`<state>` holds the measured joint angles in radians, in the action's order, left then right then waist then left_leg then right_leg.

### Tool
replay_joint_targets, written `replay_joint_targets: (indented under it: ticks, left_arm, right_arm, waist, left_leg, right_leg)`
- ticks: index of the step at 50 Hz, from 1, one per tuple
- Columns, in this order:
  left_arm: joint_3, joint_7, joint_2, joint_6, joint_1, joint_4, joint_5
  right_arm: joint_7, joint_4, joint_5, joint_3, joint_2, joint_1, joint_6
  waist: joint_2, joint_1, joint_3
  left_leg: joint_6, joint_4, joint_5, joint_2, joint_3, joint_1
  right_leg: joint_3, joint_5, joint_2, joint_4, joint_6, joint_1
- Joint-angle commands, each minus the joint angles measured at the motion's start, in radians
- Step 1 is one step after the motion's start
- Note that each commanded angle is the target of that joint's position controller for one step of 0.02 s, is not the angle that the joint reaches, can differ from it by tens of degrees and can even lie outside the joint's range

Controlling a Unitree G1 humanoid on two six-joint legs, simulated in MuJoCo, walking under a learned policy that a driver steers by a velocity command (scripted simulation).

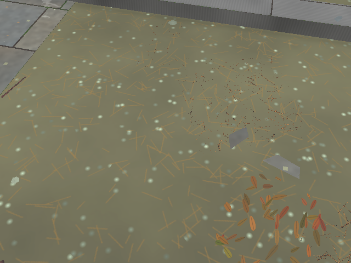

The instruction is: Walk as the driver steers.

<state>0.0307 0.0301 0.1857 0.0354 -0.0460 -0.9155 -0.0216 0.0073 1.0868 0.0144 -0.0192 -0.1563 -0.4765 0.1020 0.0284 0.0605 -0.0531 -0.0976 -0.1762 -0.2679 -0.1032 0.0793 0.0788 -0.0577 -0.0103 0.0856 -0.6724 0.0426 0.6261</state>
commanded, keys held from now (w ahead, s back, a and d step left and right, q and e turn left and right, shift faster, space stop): w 0.02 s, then w+e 0.98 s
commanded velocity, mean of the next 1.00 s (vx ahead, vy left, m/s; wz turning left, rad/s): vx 0.50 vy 0.00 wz -0.45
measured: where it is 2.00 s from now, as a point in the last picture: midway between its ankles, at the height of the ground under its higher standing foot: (260, 146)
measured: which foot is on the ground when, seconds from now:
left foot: down 0.00-0.14, up 0.16-0.66, down 0.68-1.00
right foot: up 0.00-0.10, down 0.12-0.68, up 0.70-1.00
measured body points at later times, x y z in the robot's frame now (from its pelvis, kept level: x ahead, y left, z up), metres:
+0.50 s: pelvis +0.28 -0.04 +0.01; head +0.31 -0.06 +0.45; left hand +0.27 +0.22 -0.13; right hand +0.43 -0.30 -0.11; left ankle +0.47 +0.10 -0.68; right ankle +0.21 -0.09 -0.74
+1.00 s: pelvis +0.55 -0.06 +0.01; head +0.58 -0.06 +0.46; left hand +0.81 +0.09 -0.11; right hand +0.42 -0.30 -0.12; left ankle +0.54 +0.04 -0.74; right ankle +0.57 -0.23 -0.67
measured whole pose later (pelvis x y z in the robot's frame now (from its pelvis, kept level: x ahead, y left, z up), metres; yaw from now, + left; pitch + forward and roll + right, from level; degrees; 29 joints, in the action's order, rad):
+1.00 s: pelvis +0.55 -0.06 +0.01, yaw -29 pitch +1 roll +1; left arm 0.07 0.06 0.28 0.00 -0.14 -0.78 -0.04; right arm 0.00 0.89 0.02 -0.05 -0.24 -0.39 0.10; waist 0.05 0.04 -0.03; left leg -0.04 -0.26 -0.23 -0.01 0.18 -0.06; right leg 0.01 -0.12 0.06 -0.99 0.04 0.67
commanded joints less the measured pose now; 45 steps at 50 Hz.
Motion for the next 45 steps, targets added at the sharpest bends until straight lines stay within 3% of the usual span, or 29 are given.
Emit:
replay_joint_targets:
  ticks: [1, 4, 5, 6, 7, 8, 9, 10, 11, 12, 13, 15, 18, 23, 28, 30, 32, 33, 34, 35, 36, 37, 38, 40, 41, 45]
  left_arm:
    - [0.005, -0.003, 0.049, 0.019, 0.115, 0.088, 0.003]
    - [0.021, -0.014, 0.078, 0.031, -0.011, 0.057, 0.001]
    - [0.033, -0.02, 0.095, 0.037, -0.138, 0.015, 0.0]
    - [0.049, -0.027, 0.122, 0.044, -0.295, -0.035, -0.011]
    - [0.076, -0.036, 0.212, 0.044, -0.45, -0.063, -0.033]
    - [0.092, -0.027, 0.251, 0.026, -0.458, -0.071, -0.012]
    - [0.085, -0.015, 0.226, 0.02, -0.339, -0.054, 0.01]
    - [0.072, -0.014, 0.174, 0.021, -0.257, -0.035, 0.014]
    - [0.06, -0.015, 0.126, 0.025, -0.223, -0.036, 0.008]
    - [0.051, -0.021, 0.101, 0.032, -0.223, -0.044, 0.01]
    - [0.047, -0.026, 0.094, 0.038, -0.224, -0.049, 0.011]
    - [0.051, -0.03, 0.121, 0.052, -0.267, -0.056, 0.017]
    - [0.059, -0.032, 0.158, 0.051, -0.319, -0.053, 0.019]
    - [0.06, -0.03, 0.158, 0.041, -0.424, -0.047, 0.018]
    - [0.066, -0.041, 0.176, 0.032, -0.477, -0.03, 0.003]
    - [0.072, -0.05, 0.195, 0.03, -0.446, -0.012, 0.0]
    - [0.081, -0.047, 0.222, 0.035, -0.383, 0.013, 0.001]
    - [0.081, -0.037, 0.218, 0.043, -0.365, 0.021, 0.009]
    - [0.066, -0.03, 0.16, 0.052, -0.365, 0.061, 0.023]
    - [0.051, -0.033, 0.074, 0.045, -0.499, 0.085, 0.059]
    - [0.061, -0.043, 0.164, 0.026, -0.485, 0.06, 0.021]
    - [0.064, -0.034, 0.171, 0.02, -0.404, 0.063, 0.004]
    - [0.061, -0.024, 0.151, 0.018, -0.352, 0.074, 0.002]
    - [0.062, -0.004, 0.137, -0.004, -0.33, 0.085, -0.016]
    - [0.06, 0.004, 0.128, -0.015, -0.326, 0.091, -0.017]
    - [0.052, 0.025, 0.117, -0.033, -0.213, 0.146, -0.018]
  right_arm:
    - [0.012, -0.008, 0.009, -0.02, -0.134, -0.084, 0.004]
    - [0.022, -0.01, 0.016, -0.029, -0.161, -0.037, 0.004]
    - [0.023, -0.01, 0.017, -0.032, -0.169, -0.026, 0.0]
    - [0.023, -0.018, 0.011, -0.032, -0.17, -0.01, -0.003]
    - [0.017, -0.056, -0.01, -0.02, -0.124, -0.026, 0.0]
    - [-0.001, -0.065, -0.027, -0.027, -0.104, -0.087, 0.006]
    - [-0.001, -0.092, -0.002, -0.038, -0.152, 0.005, 0.006]
    - [-0.005, -0.127, 0.001, -0.038, -0.15, 0.106, 0.016]
    - [-0.007, -0.139, 0.002, -0.038, -0.138, 0.14, 0.021]
    - [-0.007, -0.156, 0.016, -0.04, -0.133, 0.158, 0.011]
    - [-0.009, -0.158, 0.027, -0.037, -0.115, 0.144, -0.006]
    - [-0.013, -0.176, 0.034, -0.037, -0.104, 0.151, -0.031]
    - [-0.017, -0.235, 0.032, -0.037, -0.114, 0.277, -0.049]
    - [-0.024, -0.322, 0.021, -0.031, -0.122, 0.485, -0.053]
    - [-0.028, -0.396, 0.01, -0.021, -0.134, 0.614, -0.041]
    - [-0.027, -0.405, 0.005, -0.024, -0.154, 0.581, -0.031]
    - [-0.015, -0.366, 0.002, -0.04, -0.193, 0.422, -0.017]
    - [-0.003, -0.331, 0.008, -0.053, -0.226, 0.285, -0.004]
    - [0.015, -0.324, 0.034, -0.071, -0.301, 0.121, 0.004]
    - [0.015, -0.331, 0.051, -0.089, -0.384, 0.125, -0.01]
    - [0.01, -0.339, 0.036, -0.082, -0.302, 0.18, -0.027]
    - [0.007, -0.354, 0.026, -0.059, -0.207, 0.248, -0.028]
    - [0.004, -0.35, 0.025, -0.047, -0.169, 0.279, -0.025]
    - [0.006, -0.324, 0.02, -0.04, -0.155, 0.254, -0.014]
    - [0.003, -0.311, 0.013, -0.042, -0.159, 0.232, -0.003]
    - [-0.004, -0.287, 0.001, -0.05, -0.176, 0.172, 0.018]
  waist:
    - [-0.096, -0.002, -0.059]
    - [-0.118, -0.076, 0.012]
    - [-0.112, -0.128, 0.074]
    - [-0.096, -0.197, 0.15]
    - [0.019, -0.23, 0.266]
    - [0.21, -0.18, 0.359]
    - [0.057, -0.136, 0.248]
    - [0.005, -0.123, 0.125]
    - [-0.053, -0.088, 0.049]
    - [-0.053, -0.058, 0.022]
    - [-0.039, -0.034, 0.027]
    - [-0.02, -0.023, 0.035]
    - [0.003, -0.044, 0.001]
    - [0.031, -0.12, -0.003]
    - [0.052, -0.161, -0.001]
    - [0.064, -0.129, 0.006]
    - [0.063, -0.053, 0.066]
    - [0.008, 0.015, 0.145]
    - [-0.095, 0.068, 0.3]
    - [-0.337, -0.011, 0.4]
    - [-0.205, -0.036, 0.314]
    - [-0.089, -0.041, 0.164]
    - [-0.054, -0.05, 0.091]
    - [-0.126, -0.07, 0.051]
    - [-0.14, -0.075, 0.055]
    - [-0.122, -0.074, 0.046]
  left_leg:
    - [-0.088, -0.01, 0.639, 0.294, -0.118, 0.021]
    - [-0.065, -0.18, 0.976, 0.312, -0.055, 0.077]
    - [-0.052, -0.329, 1.026, 0.303, -0.033, 0.074]
    - [-0.032, -0.526, 0.912, 0.28, 0.0, -0.032]
    - [0.0, -0.85, 0.552, 0.217, 0.048, -0.303]
    - [0.035, -1.193, -0.216, 0.008, 0.004, -0.61]
    - [0.015, -1.229, -0.163, 0.087, -0.119, -0.733]
    - [0.016, -1.186, -0.074, 0.129, -0.121, -0.761]
    - [0.021, -1.103, -0.026, 0.163, -0.121, -0.724]
    - [0.035, -1.04, -0.013, 0.183, -0.127, -0.679]
    - [0.05, -0.999, -0.012, 0.19, -0.125, -0.631]
    - [0.079, -0.935, -0.017, 0.187, -0.107, -0.614]
    - [0.12, -0.807, 0.07, 0.193, -0.082, -0.676]
    - [0.14, -0.596, 0.241, 0.171, -0.077, -0.74]
    - [0.127, -0.463, 0.22, 0.129, -0.083, -0.739]
    - [0.108, -0.386, 0.184, 0.116, -0.098, -0.64]
    - [0.079, -0.311, 0.127, 0.073, -0.083, -0.383]
    - [0.051, -0.256, 0.156, 0.103, -0.102, -0.186]
    - [0.004, -0.241, -0.021, 0.327, -0.313, 0.053]
    - [-0.113, -0.141, -0.048, 0.574, -0.755, 0.258]
    - [-0.123, -0.112, -0.201, 0.551, -0.816, 0.15]
    - [-0.096, -0.087, -0.193, 0.494, -0.646, -0.002]
    - [-0.074, -0.061, -0.065, 0.44, -0.496, -0.106]
    - [-0.037, -0.03, 0.117, 0.37, -0.312, -0.195]
    - [-0.036, -0.025, 0.198, 0.364, -0.269, -0.205]
    - [-0.054, 0.007, 0.349, 0.372, -0.141, -0.168]
  right_leg:
    - [-0.04, -0.021, -0.047, 0.075, 0.025, 0.003]
    - [-0.07, -0.145, -0.119, 0.125, 0.088, -0.177]
    - [-0.078, -0.148, -0.151, 0.166, 0.113, -0.306]
    - [-0.041, -0.109, -0.128, 0.21, 0.145, -0.517]
    - [0.259, -0.175, 0.101, 0.209, 0.228, -0.797]
    - [0.768, -0.162, 0.301, 0.357, 0.379, -0.969]
    - [0.711, -0.226, 0.252, 0.39, 0.348, -0.892]
    - [0.58, -0.2, 0.226, 0.416, 0.321, -0.752]
    - [0.497, -0.102, 0.183, 0.448, 0.282, -0.626]
    - [0.435, -0.016, 0.14, 0.458, 0.255, -0.545]
    - [0.386, 0.037, 0.107, 0.464, 0.238, -0.496]
    - [0.346, 0.105, 0.079, 0.471, 0.239, -0.462]
    - [0.328, 0.066, 0.051, 0.506, 0.234, -0.428]
    - [0.341, 0.124, 0.026, 0.48, 0.184, -0.52]
    - [0.387, 0.237, 0.044, 0.395, 0.181, -0.638]
    - [0.41, 0.271, 0.053, 0.35, 0.154, -0.634]
    - [0.404, 0.397, 0.024, 0.223, 0.112, -0.567]
    - [0.36, 0.382, -0.036, 0.043, 0.089, -0.509]
    - [0.294, 0.117, -0.098, -0.223, 0.07, -0.376]
    - [0.18, -0.56, -0.243, -0.478, 0.042, -0.078]
    - [0.173, -0.51, -0.146, -0.584, 0.052, 0.018]
    - [0.165, -0.404, -0.104, -0.579, 0.048, 0.02]
    - [0.154, -0.342, -0.073, -0.539, 0.039, -0.002]
    - [0.137, -0.309, -0.04, -0.496, 0.024, -0.045]
    - [0.127, -0.298, -0.04, -0.494, 0.02, -0.053]
    - [0.11, -0.201, -0.018, -0.466, 0.005, 0.057]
